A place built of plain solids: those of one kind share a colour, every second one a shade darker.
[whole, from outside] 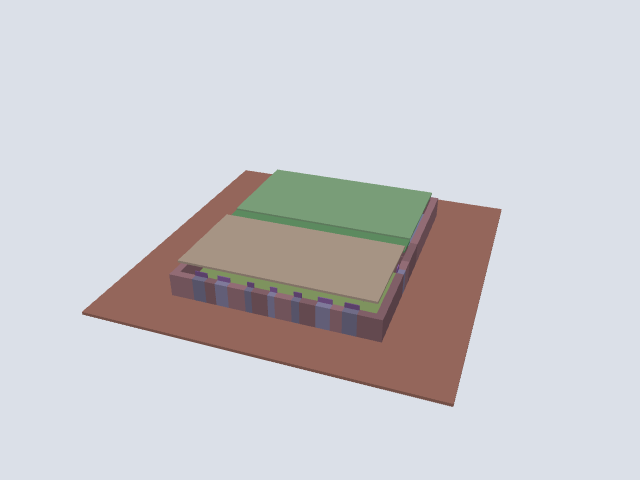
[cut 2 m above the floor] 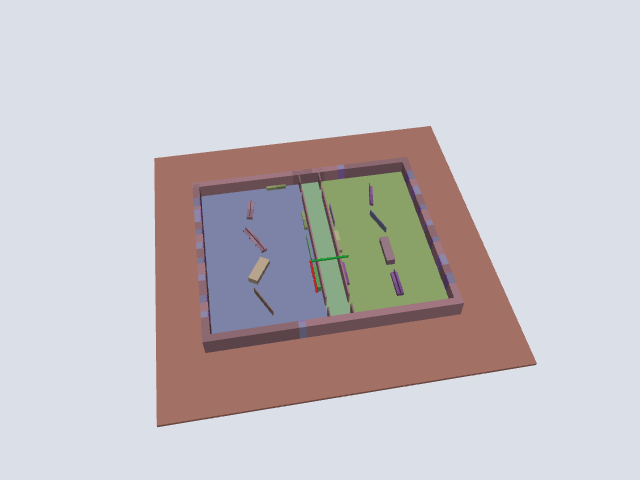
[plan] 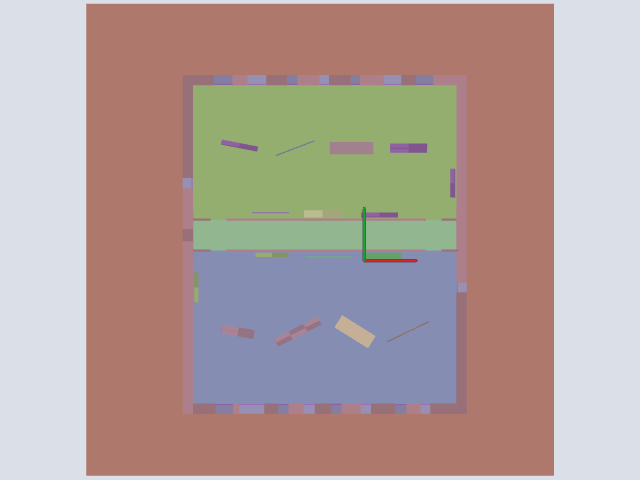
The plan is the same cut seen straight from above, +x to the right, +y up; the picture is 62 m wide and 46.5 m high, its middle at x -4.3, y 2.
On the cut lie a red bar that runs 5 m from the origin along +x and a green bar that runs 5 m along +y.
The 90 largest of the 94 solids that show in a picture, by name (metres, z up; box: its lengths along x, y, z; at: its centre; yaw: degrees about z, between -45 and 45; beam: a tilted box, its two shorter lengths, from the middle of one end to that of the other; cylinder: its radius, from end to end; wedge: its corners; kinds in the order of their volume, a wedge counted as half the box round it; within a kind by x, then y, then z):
{
 "ground_under_all_1": {"box": [45.32, 45.72, 0.4], "at": [-4.29, 2.02, -0.75]},
 "wall_1": {"box": [1.0, 16.72, 3.2], "at": [-17.09, -6.49, 1.0]},
 "wall_2": {"box": [1.0, 4.8, 3.2], "at": [-17.09, 2.47, 1.0]},
 "wall_3": {"box": [1.0, 3.93, 3.2], "at": [-17.09, 5.04, 1.0]},
 "wall_4": {"box": [1.0, 9.98, 3.2], "at": [-17.09, 12.99, 1.0]},
 "wall_5": {"box": [3.02, 1.0, 3.2], "at": [-16.08, 17.49, 1.0]},
 "wall_6": {"box": [3.17, 1.0, 3.2], "at": [-16.01, -14.35, 1.0]},
 "wall_7": {"box": [1.9, 0.2, 3.2], "at": [-15.84, 3.97, 1.0]},
 "wall_8": {"box": [0.62, 1.0, 3.2], "at": [-12.41, -14.35, 1.0]},
 "wall_9": {"box": [1.45, 1.0, 3.2], "at": [-12.04, 17.49, 1.0]},
 "wall_10": {"box": [1.34, 1.0, 3.2], "at": [-9.03, -14.35, 1.0]},
 "wall_11": {"box": [2.03, 1.0, 3.2], "at": [-8.51, 17.49, 1.0]},
 "wall_12": {"box": [1.46, 1.0, 3.2], "at": [-6.63, -14.35, 1.0]},
 "wall_13": {"box": [2.15, 1.0, 3.2], "at": [-5.42, 17.49, 1.0]},
 "wall_14": {"box": [1.59, 1.0, 3.2], "at": [-4.0, -14.35, 1.0]},
 "wall_15": {"box": [19.35, 0.2, 3.2], "at": [-3.71, 0.97, 1.0]},
 "wall_16": {"box": [19.35, 0.2, 3.2], "at": [-3.71, 3.97, 1.0]},
 "wall_17": {"box": [2.11, 1.0, 3.2], "at": [-2.38, 17.49, 1.0]},
 "wall_18": {"box": [1.85, 1.0, 3.2], "at": [-1.28, -14.35, 1.0]},
 "wall_19": {"box": [2.3, 1.0, 3.2], "at": [0.72, 17.49, 1.0]},
 "wall_20": {"box": [2.35, 1.0, 3.2], "at": [1.81, -14.35, 1.0]},
 "wall_21": {"box": [1.41, 1.0, 3.2], "at": [4.28, 17.49, 1.0]},
 "wall_22": {"box": [1.38, 1.0, 3.2], "at": [4.78, -14.35, 1.0]},
 "wall_23": {"box": [3.54, 1.0, 3.2], "at": [8.14, -14.35, 1.0]},
 "wall_24": {"box": [3.23, 1.0, 3.2], "at": [8.3, 17.49, 1.0]},
 "wall_25": {"box": [1.0, 11.79, 3.2], "at": [9.41, -8.95, 1.0]},
 "wall_26": {"box": [1.0, 4.03, 3.2], "at": [9.41, -0.14, 1.0]},
 "wall_27": {"box": [1.0, 4.8, 3.2], "at": [9.41, 2.47, 1.0]},
 "wall_28": {"box": [1.0, 14.91, 3.2], "at": [9.41, 10.53, 1.0]},
 "floor_study_1": {"box": [25.7, 14.92, 0.6], "at": [-3.84, -6.49, -0.3]},
 "floor_store_1": {"box": [25.7, 13.11, 0.6], "at": [-3.84, 10.53, -0.3]},
 "ceil_study_1": {"box": [25.7, 14.92, 0.3], "at": [-3.84, -6.49, 3.65]},
 "ceil_store_1": {"box": [25.7, 13.11, 0.3], "at": [-3.84, 10.53, 4.15]},
 "wall_mass_1": {"box": [0.85, 1.0, 3.2], "at": [-17.16, 7.5, 1.0]},
 "wall_mass_2": {"box": [1.8, 0.85, 3.2], "at": [-13.67, 17.56, 1.0]},
 "wall_mass_3": {"box": [1.7, 0.85, 3.2], "at": [-13.57, -14.42, 1.0]},
 "wall_mass_4": {"box": [2.4, 0.85, 3.2], "at": [-10.9, -14.42, 1.0]},
 "wall_mass_5": {"box": [1.8, 0.85, 3.2], "at": [-10.42, 17.56, 1.0]},
 "wall_mass_6": {"box": [1.0, 0.85, 3.2], "at": [-7.86, -14.42, 1.0]},
 "wall_mass_7": {"box": [1.0, 0.85, 3.2], "at": [-6.99, 17.56, 1.0]},
 "wall_mass_8": {"box": [1.1, 0.85, 3.2], "at": [-5.35, -14.42, 1.0]},
 "wall_mass_9": {"box": [0.9, 0.85, 3.2], "at": [-3.89, 17.56, 1.0]},
 "wall_mass_10": {"box": [1.0, 0.85, 3.2], "at": [-2.71, -14.42, 1.0]},
 "wall_mass_11": {"box": [0.9, 0.85, 3.2], "at": [-0.88, 17.56, 1.0]},
 "wall_mass_12": {"box": [1.0, 0.85, 3.2], "at": [0.14, -14.42, 1.0]},
 "wall_mass_13": {"box": [1.7, 0.85, 3.2], "at": [2.72, 17.56, 1.0]},
 "wall_mass_14": {"box": [1.1, 0.85, 3.2], "at": [3.54, -14.42, 1.0]},
 "wall_mass_15": {"box": [1.7, 0.85, 3.2], "at": [5.83, 17.56, 1.0]},
 "wall_mass_16": {"box": [0.9, 0.85, 3.2], "at": [5.92, -14.42, 1.0]},
 "wall_mass_17": {"box": [0.85, 0.9, 3.2], "at": [9.48, -2.61, 1.0]},
 "floor_corr_1": {"box": [25.7, 3.0, 0.6], "at": [-3.84, 2.47, -0.3]},
 "ceil_corr_1": {"box": [25.7, 3.0, 0.3], "at": [-3.84, 2.47, 3.4]},
 "door_leaf_1": {"box": [0.12, 1.0, 3.87], "at": [-16.68, 7.5, 1.33]},
 "door_leaf_2": {"box": [1.8, 0.12, 3.87], "at": [-13.67, 17.07, 1.33]},
 "door_leaf_3": {"box": [1.8, 0.12, 3.87], "at": [-10.42, 17.07, 1.33]},
 "door_leaf_4": {"box": [1.0, 0.12, 3.87], "at": [-6.99, 17.07, 1.33]},
 "door_leaf_5": {"box": [1.7, 0.12, 3.87], "at": [2.72, 17.07, 1.33]},
 "door_leaf_6": {"box": [1.7, 0.12, 3.87], "at": [5.83, 17.07, 1.33]},
 "seat_settle_sto_1": {"box": [1.8, 0.4, 0.48], "at": [-12.97, 11.37, 0.24], "yaw": -11.0},
 "seat_settle_sto_2": {"box": [1.8, 0.4, 0.48], "at": [-11.21, 11.02, 0.24], "yaw": -11.0},
 "seat_settle_sto_3": {"box": [1.8, 0.4, 0.48], "at": [0.56, 4.47, 0.24]},
 "seat_settle_sto_4": {"box": [1.8, 0.4, 0.48], "at": [2.36, 4.47, 0.24]},
 "seat_settle_sto_5": {"box": [1.8, 0.4, 0.48], "at": [3.38, 10.65, 0.24]},
 "seat_settle_sto_6": {"box": [1.8, 0.4, 0.48], "at": [3.38, 11.15, 0.24]},
 "seat_settle_sto_7": {"box": [3.6, 0.1, 1.1], "at": [4.28, 10.9, 0.55]},
 "seat_settle_sto_8": {"box": [1.8, 0.4, 0.48], "at": [5.18, 10.65, 0.24]},
 "seat_settle_sto_9": {"box": [1.8, 0.4, 0.48], "at": [5.18, 11.15, 0.24]},
 "seat_settle_sto_10": {"box": [0.4, 1.4, 0.48], "at": [8.51, 6.8, 0.24]},
 "seat_settle_sto_11": {"box": [0.4, 1.4, 0.48], "at": [8.51, 8.2, 0.24]},
 "seat_box_1": {"box": [0.42, 1.45, 0.51], "at": [-16.28, -3.33, 0.25]},
 "seat_box_2": {"box": [0.42, 1.45, 0.51], "at": [-16.28, -1.88, 0.25]},
 "seat_box_3": {"box": [1.6, 0.42, 0.51], "at": [-9.75, 0.56, 0.25]},
 "seat_box_4": {"box": [1.6, 0.42, 0.51], "at": [-8.15, 0.56, 0.25]},
 "counter_chest_sto_1": {"box": [4.2, 1.2, 0.035], "at": [-1.25, 10.9, 0.98]},
 "counter_chest_sto_2": {"box": [0.84, 1.12, 0.97], "at": [0.43, 10.9, 0.48]},
 "rail_board_1": {"box": [4.47, 0.12, 1.6], "at": [4.22, -6.89, 0.2], "yaw": 26.0},
 "rail_bars_1": {"box": [4.3, 0.12, 1.6], "at": [-3.5, 0.37, 0.2]},
 "rail_bars_sto_1": {"box": [4.0, 0.12, 1.7], "at": [-6.7, 10.9, 0.25], "yaw": 21.0},
 "rail_board_sto_1": {"box": [3.6, 0.12, 1.7], "at": [-9.08, 4.64, 0.25]},
 "bench_1": {"box": [1.53, 0.42, 0.035], "at": [-7.99, -7.41, 0.48], "yaw": 27.0},
 "bench_2": {"box": [1.53, 0.42, 0.035], "at": [-7.78, -7.81, 0.48], "yaw": 27.0},
 "bench_3": {"box": [1.53, 0.42, 0.035], "at": [-6.56, -6.68, 0.48], "yaw": 27.0},
 "bench_4": {"box": [4.8, 0.036, 0.94], "at": [-6.46, -6.89, 0.46], "yaw": 27.0},
 "bench_5": {"box": [1.53, 0.42, 0.035], "at": [-6.36, -7.09, 0.48], "yaw": 27.0},
 "bench_6": {"box": [1.53, 0.42, 0.035], "at": [-5.14, -5.96, 0.48], "yaw": 27.0},
 "bench_7": {"box": [1.53, 0.42, 0.035], "at": [-4.93, -6.36, 0.48], "yaw": 27.0},
 "counter_chest_1": {"box": [3.83, 1.4, 0.035], "at": [-0.91, -6.89, 0.83], "yaw": -32.0},
 "counter_issue_1": {"box": [3.7, 0.7, 0.035], "at": [1.71, 0.42, 0.88]},
 "table_sto_1": {"box": [1.8, 0.7, 0.035], "at": [-4.95, 4.52, 0.7]},
 "table_sto_2": {"box": [1.8, 0.7, 0.035], "at": [-3.15, 4.52, 0.7]}
}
